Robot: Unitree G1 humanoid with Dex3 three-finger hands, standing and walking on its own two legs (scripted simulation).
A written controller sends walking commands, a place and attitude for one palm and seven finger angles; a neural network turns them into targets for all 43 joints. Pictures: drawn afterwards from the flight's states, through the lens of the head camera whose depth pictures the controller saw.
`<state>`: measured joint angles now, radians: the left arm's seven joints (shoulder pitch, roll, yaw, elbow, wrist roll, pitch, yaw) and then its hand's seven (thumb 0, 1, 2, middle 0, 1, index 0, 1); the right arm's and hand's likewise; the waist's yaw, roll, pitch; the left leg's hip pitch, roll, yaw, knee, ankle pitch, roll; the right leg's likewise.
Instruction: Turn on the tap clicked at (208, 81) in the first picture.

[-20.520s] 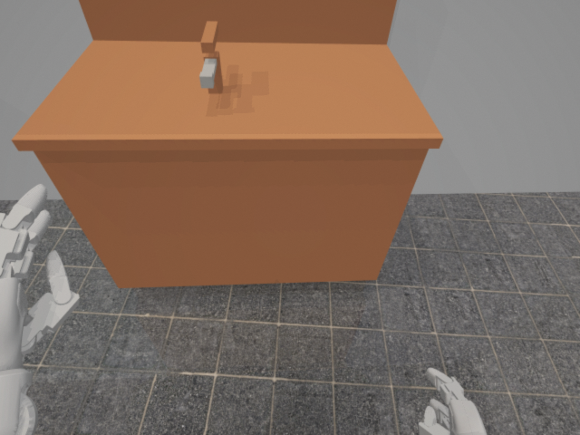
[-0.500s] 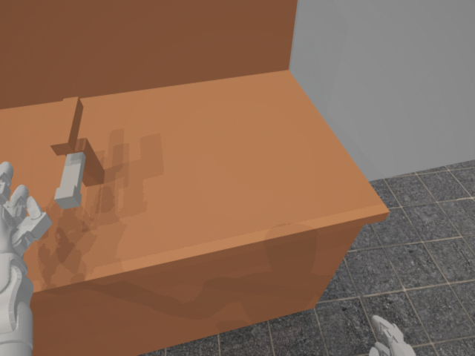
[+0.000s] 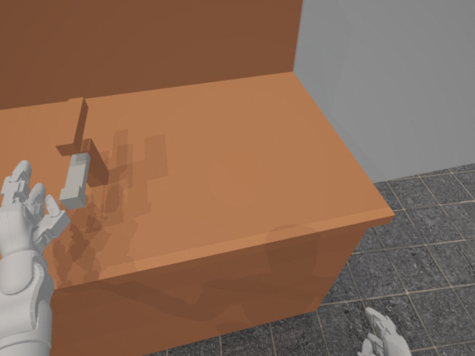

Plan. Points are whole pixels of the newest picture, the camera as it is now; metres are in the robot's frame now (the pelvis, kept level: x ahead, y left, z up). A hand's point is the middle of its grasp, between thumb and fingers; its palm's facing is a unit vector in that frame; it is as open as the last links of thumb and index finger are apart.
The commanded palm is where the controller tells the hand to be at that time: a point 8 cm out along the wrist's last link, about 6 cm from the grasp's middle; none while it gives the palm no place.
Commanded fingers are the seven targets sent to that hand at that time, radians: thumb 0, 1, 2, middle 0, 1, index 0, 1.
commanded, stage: push the lever round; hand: left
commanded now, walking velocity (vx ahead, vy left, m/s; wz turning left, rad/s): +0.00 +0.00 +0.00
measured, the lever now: (73, 197) +0.33 +0.30 +0.10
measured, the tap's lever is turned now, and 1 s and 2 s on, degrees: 0 23 43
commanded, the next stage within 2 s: none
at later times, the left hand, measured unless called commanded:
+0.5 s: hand (73, 215) +0.29 +0.29 +0.10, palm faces +0.52 -0.85 -0.09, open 7.8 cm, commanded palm +0.25 +0.32 +0.09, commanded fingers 0.00 0.90 0.90 -0.15 -0.15 -0.15 -0.15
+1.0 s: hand (99, 204) +0.32 +0.26 +0.10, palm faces +0.58 -0.81 -0.06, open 7.8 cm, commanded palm +0.27 +0.29 +0.09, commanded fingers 0.00 0.90 0.90 -0.15 -0.15 -0.15 -0.15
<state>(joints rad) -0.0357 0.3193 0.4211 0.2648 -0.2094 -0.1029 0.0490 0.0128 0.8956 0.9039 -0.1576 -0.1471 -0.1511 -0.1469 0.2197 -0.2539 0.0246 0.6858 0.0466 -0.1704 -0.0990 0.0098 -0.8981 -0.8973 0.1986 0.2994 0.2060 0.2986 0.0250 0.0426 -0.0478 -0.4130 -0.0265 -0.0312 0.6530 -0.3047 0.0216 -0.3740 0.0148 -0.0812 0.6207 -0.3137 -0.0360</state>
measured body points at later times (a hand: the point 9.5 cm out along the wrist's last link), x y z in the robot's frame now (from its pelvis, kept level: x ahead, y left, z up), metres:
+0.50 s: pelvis +0.00 -0.01 +0.00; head +0.01 -0.02 +0.45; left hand +0.26 +0.33 +0.11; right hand +0.16 -0.26 -0.10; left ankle +0.02 +0.10 -0.72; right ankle +0.00 -0.10 -0.72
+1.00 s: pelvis +0.00 -0.01 +0.00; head +0.01 -0.02 +0.45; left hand +0.28 +0.30 +0.10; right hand +0.15 -0.26 -0.11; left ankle +0.02 +0.10 -0.72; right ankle +0.00 -0.10 -0.72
